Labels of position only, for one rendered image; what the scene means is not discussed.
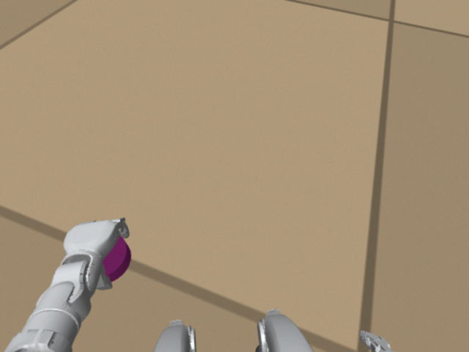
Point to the left robot arm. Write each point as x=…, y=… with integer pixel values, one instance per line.
x=56, y=320

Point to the left robot hand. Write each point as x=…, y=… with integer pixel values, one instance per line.
x=99, y=237

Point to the right robot hand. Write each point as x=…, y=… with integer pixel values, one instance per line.
x=374, y=343

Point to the tin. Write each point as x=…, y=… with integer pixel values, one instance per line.
x=117, y=260

